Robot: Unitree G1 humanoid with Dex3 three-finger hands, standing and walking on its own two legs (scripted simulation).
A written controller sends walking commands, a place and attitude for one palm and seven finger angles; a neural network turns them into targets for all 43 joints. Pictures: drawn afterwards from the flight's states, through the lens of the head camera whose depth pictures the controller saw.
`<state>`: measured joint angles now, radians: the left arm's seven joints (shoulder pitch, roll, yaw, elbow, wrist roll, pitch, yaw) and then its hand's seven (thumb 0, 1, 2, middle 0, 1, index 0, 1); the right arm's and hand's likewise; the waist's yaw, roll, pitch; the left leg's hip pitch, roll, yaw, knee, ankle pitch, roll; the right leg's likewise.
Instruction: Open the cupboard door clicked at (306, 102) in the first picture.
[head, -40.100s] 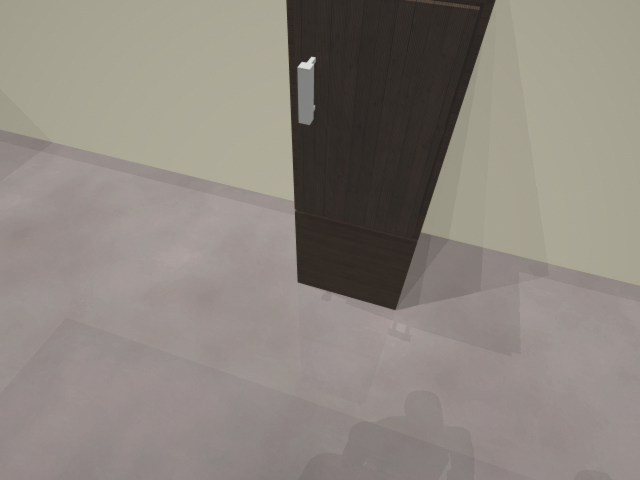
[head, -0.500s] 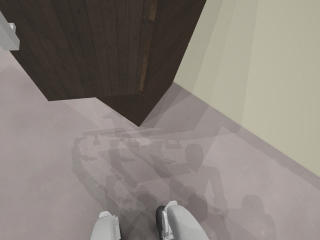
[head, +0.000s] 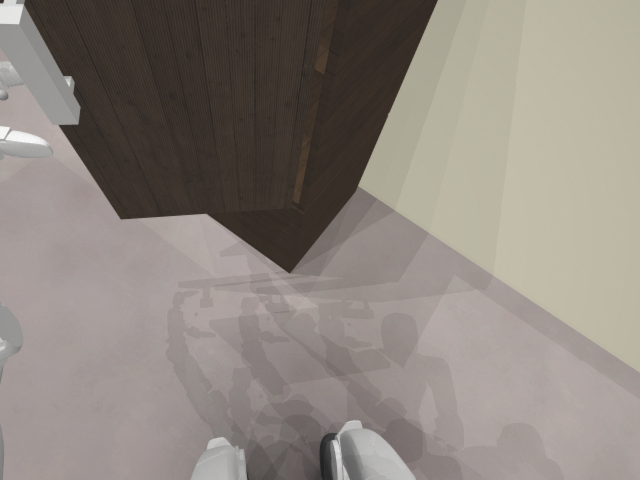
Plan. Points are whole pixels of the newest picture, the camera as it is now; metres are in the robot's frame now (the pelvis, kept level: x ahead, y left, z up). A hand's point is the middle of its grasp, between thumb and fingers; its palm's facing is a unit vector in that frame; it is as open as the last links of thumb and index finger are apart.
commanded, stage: slide the fingers in behind the handle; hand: left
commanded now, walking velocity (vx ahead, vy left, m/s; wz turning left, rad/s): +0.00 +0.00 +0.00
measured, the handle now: (42, 57) +0.57 +0.25 +0.11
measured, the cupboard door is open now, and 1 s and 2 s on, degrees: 44 44 44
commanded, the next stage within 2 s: close the thumb around the handle in 1.08 s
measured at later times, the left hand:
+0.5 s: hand (37, 95) +0.52 +0.25 +0.11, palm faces +0.03 -1.00 +0.01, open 14.0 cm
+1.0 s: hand (49, 92) +0.53 +0.24 +0.11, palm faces +0.04 -1.00 +0.00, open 13.8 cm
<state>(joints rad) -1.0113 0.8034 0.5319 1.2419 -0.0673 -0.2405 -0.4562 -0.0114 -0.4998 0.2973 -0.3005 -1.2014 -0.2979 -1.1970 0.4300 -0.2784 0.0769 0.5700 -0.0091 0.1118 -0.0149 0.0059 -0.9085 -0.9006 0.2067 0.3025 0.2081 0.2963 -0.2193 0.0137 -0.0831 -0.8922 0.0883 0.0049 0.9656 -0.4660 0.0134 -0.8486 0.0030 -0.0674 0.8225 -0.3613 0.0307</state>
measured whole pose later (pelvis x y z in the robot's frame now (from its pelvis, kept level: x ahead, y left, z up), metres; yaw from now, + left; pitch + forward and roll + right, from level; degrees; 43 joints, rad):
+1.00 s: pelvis +0.00 -0.01 +0.00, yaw +0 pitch +22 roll -4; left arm -1.03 0.73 0.50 1.27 -0.07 -0.28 -0.38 -0.01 -0.50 0.30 -0.30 -1.20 -0.33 -1.21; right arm 0.43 -0.27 0.07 0.60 -0.01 0.08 -0.02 0.01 -0.91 -0.90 0.21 0.30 0.21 0.30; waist -0.22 0.02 -0.08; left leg -0.87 0.09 0.01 0.95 -0.45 0.00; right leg -0.85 0.00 -0.06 0.84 -0.36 0.02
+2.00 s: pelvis -0.01 -0.01 +0.00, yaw +0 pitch +21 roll -4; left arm -1.02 0.71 0.49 1.27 -0.07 -0.29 -0.37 0.00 0.65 0.78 -0.34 -1.35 -0.37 -1.34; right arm 0.42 -0.28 0.06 0.60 -0.01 0.08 -0.02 0.01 -0.91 -0.90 0.21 0.30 0.21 0.30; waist -0.22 0.02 -0.08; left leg -0.86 0.08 0.01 0.94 -0.45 0.00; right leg -0.84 0.00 -0.06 0.84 -0.36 0.02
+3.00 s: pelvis +0.01 -0.04 +0.03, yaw +3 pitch +6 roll +0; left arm -0.09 -0.06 -0.01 0.19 0.01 -0.11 0.45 0.01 0.62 0.74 -0.28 -1.30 -0.29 -1.31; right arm 0.21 -0.18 0.01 0.57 -0.05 0.05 0.00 0.01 -0.91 -0.90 0.20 0.30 0.21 0.30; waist -0.01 0.04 -0.10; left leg -0.44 0.05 0.00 0.73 -0.40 -0.04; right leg -0.46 -0.02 -0.07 0.73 -0.38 -0.01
